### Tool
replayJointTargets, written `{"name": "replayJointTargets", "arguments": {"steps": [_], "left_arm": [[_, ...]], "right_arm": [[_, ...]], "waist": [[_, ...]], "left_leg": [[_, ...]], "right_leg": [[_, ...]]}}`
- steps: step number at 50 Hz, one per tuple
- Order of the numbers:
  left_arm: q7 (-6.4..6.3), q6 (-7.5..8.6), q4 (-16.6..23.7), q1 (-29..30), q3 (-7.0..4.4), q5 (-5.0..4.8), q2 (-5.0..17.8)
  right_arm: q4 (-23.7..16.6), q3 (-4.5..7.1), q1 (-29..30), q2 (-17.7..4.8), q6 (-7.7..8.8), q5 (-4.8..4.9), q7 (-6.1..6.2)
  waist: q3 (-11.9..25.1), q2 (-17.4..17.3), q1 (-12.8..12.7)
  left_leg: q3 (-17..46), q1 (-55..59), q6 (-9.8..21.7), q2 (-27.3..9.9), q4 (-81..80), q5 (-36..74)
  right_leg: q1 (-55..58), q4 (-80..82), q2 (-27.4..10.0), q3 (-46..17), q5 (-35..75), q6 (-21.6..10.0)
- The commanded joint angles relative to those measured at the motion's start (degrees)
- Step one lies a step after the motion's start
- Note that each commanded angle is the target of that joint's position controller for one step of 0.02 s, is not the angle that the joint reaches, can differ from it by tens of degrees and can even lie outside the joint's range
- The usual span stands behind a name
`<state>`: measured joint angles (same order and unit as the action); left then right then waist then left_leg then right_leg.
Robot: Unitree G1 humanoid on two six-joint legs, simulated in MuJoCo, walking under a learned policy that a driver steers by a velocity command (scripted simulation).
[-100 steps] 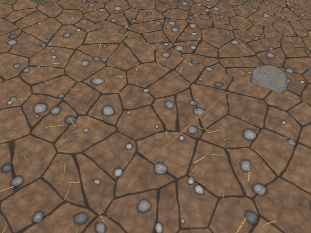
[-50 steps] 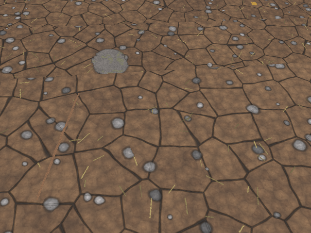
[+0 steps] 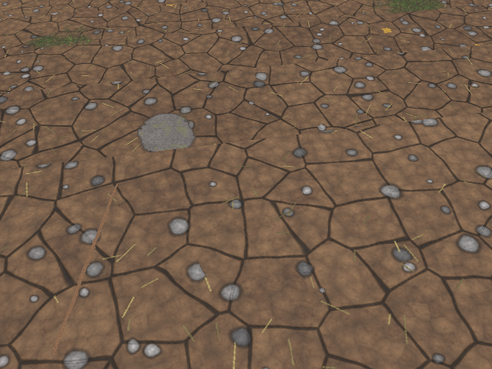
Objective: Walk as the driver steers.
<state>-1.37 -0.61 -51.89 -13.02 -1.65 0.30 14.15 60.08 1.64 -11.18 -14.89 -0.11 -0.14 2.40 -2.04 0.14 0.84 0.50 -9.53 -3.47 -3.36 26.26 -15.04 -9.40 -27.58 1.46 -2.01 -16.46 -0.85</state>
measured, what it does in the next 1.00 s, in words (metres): walks ahead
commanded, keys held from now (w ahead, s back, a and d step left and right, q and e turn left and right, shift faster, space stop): no key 0.42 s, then w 0.58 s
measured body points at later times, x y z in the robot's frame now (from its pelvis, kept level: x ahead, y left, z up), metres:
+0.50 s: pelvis +0.00 +0.01 +0.00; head +0.00 +0.01 +0.45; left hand +0.03 +0.26 -0.15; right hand +0.01 -0.25 -0.16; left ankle -0.01 +0.16 -0.74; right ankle -0.02 -0.11 -0.74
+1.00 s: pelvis +0.16 +0.04 +0.00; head +0.19 +0.05 +0.45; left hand +0.37 +0.27 -0.11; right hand +0.04 -0.19 -0.13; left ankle +0.00 +0.13 -0.74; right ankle +0.33 -0.10 -0.70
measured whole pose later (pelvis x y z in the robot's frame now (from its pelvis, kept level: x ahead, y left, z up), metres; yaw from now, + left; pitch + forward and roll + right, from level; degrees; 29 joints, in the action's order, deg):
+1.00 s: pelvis +0.16 +0.04 +0.00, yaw +1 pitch +2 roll +0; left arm 1.9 4.7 -50.8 0.4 -2.0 -1.8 13.9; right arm 62.0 0.6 -30.4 -10.5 4.7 0.1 1.0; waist -1.5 1.7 5.6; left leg -1.8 8.1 2.0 1.1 8.4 -18.2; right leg -36.0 -36.7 -3.6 2.1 -1.6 -1.5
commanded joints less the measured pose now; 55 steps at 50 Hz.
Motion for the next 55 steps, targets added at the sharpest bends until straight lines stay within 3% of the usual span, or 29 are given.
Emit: {"name": "replayJointTargets", "arguments": {"steps": [1, 21, 23, 25, 26, 28, 29, 31, 32, 33, 34, 35, 36, 37, 38, 39, 40, 41, 45, 48, 50, 52, 53, 54, 55], "left_arm": [[-0.30, 0.61, 1.2, -0.7, -1.23, -0.07, 6.4], [-0.67, 0.65, -5.4, -2.8, -0.28, -0.35, 4.8], [-0.94, 0.35, -6.3, -4.0, -0.45, -0.73, 5.0], [-1.11, 0.39, -5.9, -4.4, -1.13, -1.27, 7.1], [-0.98, 0.86, -5.9, -5.6, -1.46, -1.45, 8.0], [-0.66, 2.04, -6.6, -8.7, -2.50, -1.91, 10.5], [-0.60, 2.49, -6.1, -7.5, -2.56, -1.92, 10.3], [-0.30, 2.91, -3.9, -1.1, -2.19, -2.49, 8.9], [-0.12, 2.86, -2.6, 2.5, -1.92, -2.76, 7.9], [0.09, 3.21, -1.7, 3.9, -1.23, -2.22, 5.2], [0.02, 4.10, 0.4, 5.1, -0.53, -1.70, 2.3], [-0.08, 5.12, 1.2, 4.8, -0.99, -2.57, 3.8], [0.37, 5.82, 0.5, 3.1, -1.16, -3.31, 4.5], [0.93, 6.36, -0.7, 1.7, -1.19, -3.23, 4.4], [1.12, 6.82, -1.0, 2.1, -1.59, -2.67, 4.9], [1.41, 7.07, -0.7, 3.8, -2.12, -2.08, 5.9], [1.88, 7.08, -0.6, 4.7, -2.30, -1.78, 5.6], [2.32, 6.87, -0.4, 5.3, -2.12, -1.73, 4.1], [2.89, 6.19, 3.6, 15.4, -0.67, -1.72, 0.4], [3.39, 6.11, 5.7, 20.7, -0.25, -2.07, 1.1], [3.81, 6.23, 6.9, 22.5, -0.29, -2.30, 2.1], [4.20, 6.60, 7.5, 21.7, -0.88, -2.25, 3.8], [4.20, 6.72, 7.1, 19.2, -1.57, -2.18, 5.2], [3.98, 6.69, 5.6, 13.6, -2.59, -2.22, 7.0], [3.53, 6.43, 2.6, 3.9, -4.01, -2.44, 9.2]], "right_arm": [[-0.9, 1.16, -1.1, -6.7, 0.35, 0.02, 0.28], [2.3, 0.46, -4.8, -4.1, 0.14, 0.08, 0.65], [3.1, 0.34, -6.2, -3.2, -0.03, 0.47, 0.79], [1.9, 0.43, -5.0, -3.2, 0.36, 0.73, 0.89], [1.0, 0.27, -3.9, -2.4, 1.05, 0.69, 0.68], [-0.2, -0.20, -3.3, -0.1, 2.95, 0.96, -0.35], [-0.5, -0.07, -3.6, -0.4, 3.82, 1.37, -0.95], [0.4, -0.02, -8.2, 0.0, 5.09, 2.02, -1.84], [2.6, 0.43, -13.3, -0.4, 5.38, 1.75, -1.93], [4.6, 1.41, -19.3, -3.2, 5.43, 1.00, -1.90], [5.4, 3.14, -26.4, -10.1, 5.72, 1.10, -2.27], [4.9, 2.68, -25.4, -10.5, 6.52, -0.01, -2.85], [3.2, 1.68, -20.5, -6.7, 7.16, 0.20, -2.82], [2.1, 1.13, -18.0, -4.5, 7.46, 0.53, -2.98], [1.4, 0.96, -16.4, -4.3, 7.37, 0.66, -3.25], [1.2, 0.50, -16.4, -3.0, 7.06, 0.56, -3.31], [1.4, 0.02, -17.9, -1.4, 6.55, 0.28, -3.17], [1.6, -0.13, -19.5, -1.2, 6.14, 0.04, -2.89], [0.2, 0.09, -19.6, -4.0, 5.09, -0.26, -1.42], [0.4, 0.67, -21.4, -5.8, 5.13, 0.20, -0.99], [0.7, 1.06, -21.7, -5.9, 5.14, 0.82, -0.93], [0.5, 1.59, -20.5, -6.5, 4.86, 0.94, -0.89], [0.1, 1.94, -19.6, -7.3, 4.61, 0.74, -0.89], [-0.3, 2.26, -18.6, -7.9, 4.13, 0.45, -0.90], [-0.9, 2.14, -17.6, -7.5, 3.61, 0.12, -0.97]], "waist": [[0.5, 0.0, 0.0], [-0.8, -0.1, -0.3], [-0.2, 0.8, -0.5], [-4.6, 3.3, -1.2], [-6.5, 5.4, -1.9], [-7.0, 11.3, -2.8], [-7.6, 11.2, -1.9], [-8.1, 9.9, 2.4], [-7.7, 7.1, 5.0], [-4.8, -0.8, 6.4], [-1.6, -16.1, 7.9], [-2.5, -15.8, 6.0], [-6.4, -9.1, 3.2], [-6.8, -6.7, 2.1], [-6.4, -5.1, 1.5], [-6.1, -5.2, 1.7], [-4.8, -5.9, 2.1], [-3.8, -6.4, 2.3], [-5.5, -4.8, 3.5], [-7.1, -6.3, 4.2], [-7.9, -6.3, 3.4], [-6.3, -6.4, 1.3], [-3.5, -7.4, -0.7], [0.8, -8.5, -3.9], [6.6, -8.3, -8.5]], "left_leg": [[-0.6, -0.1, 0.8, 0.3, -3.1, 8.8], [-1.0, -1.3, 1.3, 1.2, -3.0, 7.5], [-3.5, -2.2, 1.9, 3.5, -0.8, -5.5], [-4.5, -8.3, 3.4, 4.7, 3.6, -18.1], [-4.6, -11.7, 3.9, 4.8, 6.8, -18.1], [-4.1, -14.3, 4.8, 3.8, 16.7, -11.7], [-2.4, -14.2, 6.1, 2.4, 18.6, -11.6], [-2.4, -6.3, 8.9, 1.7, 7.9, -11.4], [-3.0, 3.2, 9.1, 3.1, -0.3, -6.4], [5.3, 11.7, 9.2, -1.4, -4.5, -5.6], [27.2, 17.8, 14.6, -13.8, -15.0, -14.3], [40.9, 15.6, 19.2, -20.0, -18.7, -17.9], [36.8, 14.4, 18.7, -19.4, -18.0, -16.0], [29.2, 14.5, 16.5, -16.1, -17.7, -12.3], [23.6, 15.2, 14.5, -13.9, -17.9, -6.6], [18.3, 15.7, 13.0, -12.0, -17.9, 2.3], [14.0, 16.0, 12.1, -10.1, -17.6, 10.0], [11.2, 16.2, 12.0, -9.2, -17.3, 15.8], [5.6, 10.2, 12.8, -7.5, -19.8, 20.0], [4.1, 7.5, 13.3, -8.1, -21.9, 18.8], [3.6, 10.1, 13.0, -9.8, -21.4, 20.9], [2.5, 14.1, 12.0, -11.1, -17.8, 30.3], [2.0, 15.7, 11.4, -11.5, -14.0, 40.7], [1.0, 16.3, 10.6, -11.1, -7.1, 51.2], [-0.6, 13.4, 9.2, -8.9, 3.9, 55.6]], "right_leg": [[-1.4, 5.0, -2.7, -2.1, 12.6, -0.8], [-2.4, 5.3, -2.1, -0.9, 10.2, -0.3], [-2.8, 6.0, -1.1, -0.6, -7.0, -1.3], [-7.2, 8.9, -3.8, -5.1, -26.4, -4.2], [-7.6, 11.3, -6.9, -9.8, -30.8, -6.1], [-7.3, 16.9, -15.4, -22.4, -34.2, -11.1], [-8.7, 18.0, -17.5, -25.2, -33.0, -12.4], [-13.1, 15.4, -15.5, -20.2, -27.1, -10.2], [-17.5, 10.8, -11.1, -13.8, -21.2, -7.6], [-22.2, -2.5, -5.7, -5.9, -12.2, -4.4], [-30.5, -21.5, 1.0, 3.5, -9.8, -0.6], [-35.5, -33.3, 0.6, -1.1, -15.7, -1.1], [-39.2, -39.3, -2.8, -3.5, -11.3, -2.3], [-40.0, -40.1, -4.7, -3.1, -5.5, -3.3], [-40.3, -38.3, -6.1, -2.1, -1.0, -3.7], [-39.7, -35.7, -7.3, -1.1, 2.1, -3.6], [-38.0, -33.9, -7.5, 0.2, 4.0, -3.2], [-37.0, -32.2, -7.4, 1.5, 5.4, -2.6], [-32.6, -16.8, -5.5, 4.5, 12.3, 0.1], [-27.0, -8.5, -3.6, 6.2, 16.5, 0.0], [-26.4, -5.2, -3.7, 5.1, 17.2, -1.4], [-23.5, -2.9, -2.9, 4.8, 15.8, -3.3], [-19.2, -3.1, -1.5, 5.4, 14.6, -4.3], [-11.8, -3.7, 0.3, 6.5, 13.3, -5.5], [0.3, -3.0, 1.5, 7.1, 13.7, -7.1]]}}
Keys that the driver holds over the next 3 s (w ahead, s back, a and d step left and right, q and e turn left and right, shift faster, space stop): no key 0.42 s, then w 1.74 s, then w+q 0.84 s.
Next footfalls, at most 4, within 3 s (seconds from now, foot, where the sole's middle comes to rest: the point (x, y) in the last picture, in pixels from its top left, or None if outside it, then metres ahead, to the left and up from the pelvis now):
1.12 right None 0.42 -0.08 -0.78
1.64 left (197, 301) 0.72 0.17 -0.78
2.22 right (267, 211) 1.06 -0.05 -0.78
2.82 left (185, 167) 1.27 0.24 -0.78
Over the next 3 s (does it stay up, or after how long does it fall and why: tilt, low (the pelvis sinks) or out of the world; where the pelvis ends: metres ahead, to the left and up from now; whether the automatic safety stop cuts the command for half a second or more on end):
stays up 1.26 0.16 -0.01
